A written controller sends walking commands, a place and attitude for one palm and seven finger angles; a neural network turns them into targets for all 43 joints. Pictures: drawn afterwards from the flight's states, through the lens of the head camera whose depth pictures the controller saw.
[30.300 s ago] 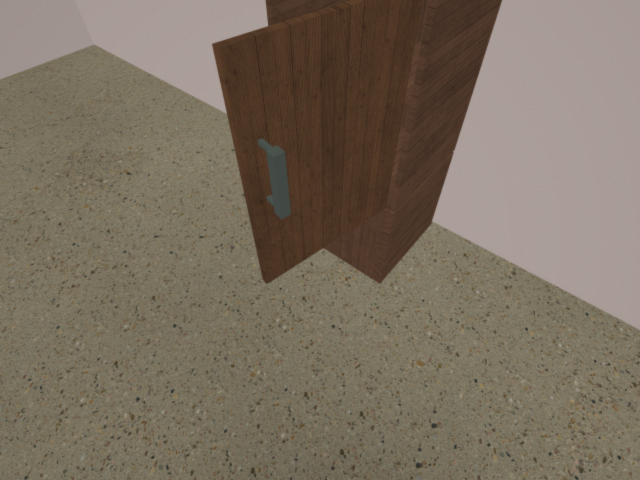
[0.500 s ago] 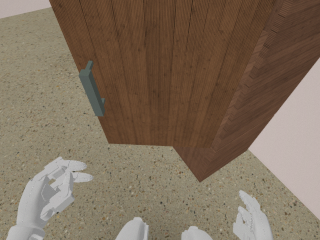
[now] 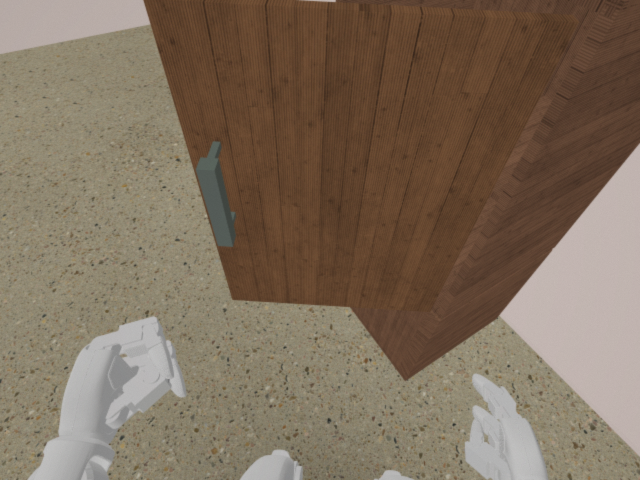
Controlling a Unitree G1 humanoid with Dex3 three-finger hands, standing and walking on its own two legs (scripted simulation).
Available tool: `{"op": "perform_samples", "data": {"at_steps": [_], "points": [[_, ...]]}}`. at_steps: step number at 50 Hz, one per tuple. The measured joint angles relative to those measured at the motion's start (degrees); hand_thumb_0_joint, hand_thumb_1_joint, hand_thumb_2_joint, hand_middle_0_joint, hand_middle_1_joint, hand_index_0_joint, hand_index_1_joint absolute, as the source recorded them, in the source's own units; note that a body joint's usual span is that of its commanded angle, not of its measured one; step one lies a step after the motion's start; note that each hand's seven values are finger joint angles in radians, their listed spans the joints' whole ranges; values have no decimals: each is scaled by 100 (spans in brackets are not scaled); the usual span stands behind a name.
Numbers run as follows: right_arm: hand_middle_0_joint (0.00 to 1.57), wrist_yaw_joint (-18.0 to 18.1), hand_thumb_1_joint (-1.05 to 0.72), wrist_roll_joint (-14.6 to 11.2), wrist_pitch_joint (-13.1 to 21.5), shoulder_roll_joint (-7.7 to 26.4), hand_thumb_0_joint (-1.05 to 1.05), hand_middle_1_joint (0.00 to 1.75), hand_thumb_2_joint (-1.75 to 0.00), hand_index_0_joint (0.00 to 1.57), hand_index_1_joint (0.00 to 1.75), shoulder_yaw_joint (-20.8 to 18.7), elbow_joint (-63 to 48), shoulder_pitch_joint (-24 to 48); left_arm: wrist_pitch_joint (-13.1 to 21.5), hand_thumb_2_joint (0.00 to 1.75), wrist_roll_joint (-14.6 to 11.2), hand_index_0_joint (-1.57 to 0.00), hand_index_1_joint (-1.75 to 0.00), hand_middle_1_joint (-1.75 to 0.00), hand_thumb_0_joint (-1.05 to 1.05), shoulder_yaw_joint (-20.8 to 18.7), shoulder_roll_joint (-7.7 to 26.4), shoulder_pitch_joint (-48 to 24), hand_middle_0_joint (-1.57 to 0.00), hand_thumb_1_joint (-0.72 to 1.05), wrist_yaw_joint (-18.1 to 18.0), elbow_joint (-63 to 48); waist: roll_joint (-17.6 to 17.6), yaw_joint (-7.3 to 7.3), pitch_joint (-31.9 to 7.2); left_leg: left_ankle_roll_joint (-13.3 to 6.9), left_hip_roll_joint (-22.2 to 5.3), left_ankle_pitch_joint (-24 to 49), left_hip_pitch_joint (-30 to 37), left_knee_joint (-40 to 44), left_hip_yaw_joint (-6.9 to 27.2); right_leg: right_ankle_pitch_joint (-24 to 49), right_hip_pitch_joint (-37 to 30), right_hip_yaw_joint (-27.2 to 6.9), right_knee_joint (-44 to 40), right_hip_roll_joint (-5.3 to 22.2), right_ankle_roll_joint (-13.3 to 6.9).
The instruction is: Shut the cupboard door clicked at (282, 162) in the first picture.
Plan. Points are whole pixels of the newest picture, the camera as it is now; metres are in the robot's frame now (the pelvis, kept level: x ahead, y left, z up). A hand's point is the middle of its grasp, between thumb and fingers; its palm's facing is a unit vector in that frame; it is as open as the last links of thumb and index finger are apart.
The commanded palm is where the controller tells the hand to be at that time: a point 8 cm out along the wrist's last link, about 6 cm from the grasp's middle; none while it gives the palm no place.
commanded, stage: raise the hand and make a fist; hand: left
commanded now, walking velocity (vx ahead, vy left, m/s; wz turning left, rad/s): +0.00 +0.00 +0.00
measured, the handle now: (221, 196) +0.47 +0.19 +0.07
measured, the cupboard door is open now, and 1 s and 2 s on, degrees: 55 55 55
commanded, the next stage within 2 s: bring the fist close to the handle in 0.66 s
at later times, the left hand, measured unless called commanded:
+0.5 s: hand (184, 354) +0.23 +0.17 +0.08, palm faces +0.01 -1.00 -0.03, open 3.1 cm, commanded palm +0.21 +0.22 +0.08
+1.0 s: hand (204, 334) +0.26 +0.15 +0.08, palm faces +0.00 -1.00 -0.03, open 3.1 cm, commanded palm +0.24 +0.21 +0.08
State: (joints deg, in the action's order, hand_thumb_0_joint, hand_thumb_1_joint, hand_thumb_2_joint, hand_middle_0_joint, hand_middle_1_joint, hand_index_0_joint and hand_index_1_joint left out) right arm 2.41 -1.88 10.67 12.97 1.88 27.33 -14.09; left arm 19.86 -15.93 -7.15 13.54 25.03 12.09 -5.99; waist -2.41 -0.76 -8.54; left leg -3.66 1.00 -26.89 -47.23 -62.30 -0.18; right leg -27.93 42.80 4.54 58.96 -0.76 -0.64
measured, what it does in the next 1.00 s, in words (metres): stands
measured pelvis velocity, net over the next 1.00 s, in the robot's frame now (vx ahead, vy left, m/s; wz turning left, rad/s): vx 0.00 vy -0.03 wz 0.00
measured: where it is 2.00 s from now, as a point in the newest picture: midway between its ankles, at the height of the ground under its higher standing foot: outside the picture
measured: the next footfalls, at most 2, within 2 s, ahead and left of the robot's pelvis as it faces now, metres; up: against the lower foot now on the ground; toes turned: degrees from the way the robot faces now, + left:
none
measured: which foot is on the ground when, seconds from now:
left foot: down 0.00-1.00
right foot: down 0.00-1.00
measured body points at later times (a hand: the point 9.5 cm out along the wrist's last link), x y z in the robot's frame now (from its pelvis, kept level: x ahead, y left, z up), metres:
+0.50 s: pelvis +0.01 -0.02 +0.01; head +0.04 -0.02 +0.46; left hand +0.23 +0.22 +0.09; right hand +0.18 -0.25 -0.06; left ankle +0.04 +0.07 -0.67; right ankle +0.01 -0.12 -0.66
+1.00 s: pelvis +0.00 -0.03 +0.01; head +0.04 -0.04 +0.46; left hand +0.25 +0.21 +0.09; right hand +0.18 -0.26 -0.07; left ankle +0.04 +0.07 -0.66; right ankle +0.01 -0.12 -0.66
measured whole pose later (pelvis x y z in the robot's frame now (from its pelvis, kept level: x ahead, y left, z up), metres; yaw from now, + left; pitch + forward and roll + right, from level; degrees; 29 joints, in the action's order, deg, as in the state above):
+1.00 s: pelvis +0.00 -0.03 +0.01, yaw +0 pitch +11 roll -1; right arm 2.6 -2.6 9.1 14.4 1.6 30.5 -14.2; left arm 18.4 -16.2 -7.6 13.3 13.2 12.5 3.1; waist -2.9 -0.5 -8.0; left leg -1.7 0.4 -26.1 -44.2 -59.4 0.1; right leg -28.1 40.8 4.6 57.9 -1.5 -2.5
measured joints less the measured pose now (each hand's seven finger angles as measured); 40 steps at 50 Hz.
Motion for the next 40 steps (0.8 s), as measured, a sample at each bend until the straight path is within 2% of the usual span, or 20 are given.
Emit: {"op": "perform_samples", "data": {"at_steps": [7,17,31,40], "points": [[21,-1,-91,-5,-43,33,2,30,-89,20,30,60,11,-56,-112,90,6,-126,-146,-146,1,-24,28,-218,-126,90,26,121,-10,-16,44,13,7,47,176,144,14,38,-175,8,-137,0,-13],[21,29,-91,-36,-66,127,2,30,-89,20,30,21,153,-174,-251,90,-58,-129,-149,-149,2,-87,60,-473,-130,90,55,284,-39,31,104,65,-8,114,410,374,11,88,-375,-7,-320,-21,-59],[20,2,-91,-40,-89,170,2,30,-90,20,30,-77,211,-139,-75,90,-80,-129,-150,-150,2,-63,-22,-425,-130,90,53,388,-31,34,77,151,-45,77,388,351,-4,8,-293,-25,-198,-55,-143],[20,-2,-91,-53,-134,133,2,30,-90,20,30,-61,189,-74,-87,90,-83,-130,-150,-150,2,-43,-36,-436,-130,90,92,402,-43,16,46,191,-61,64,372,322,16,-20,-269,-7,-151,-72,-180]]}}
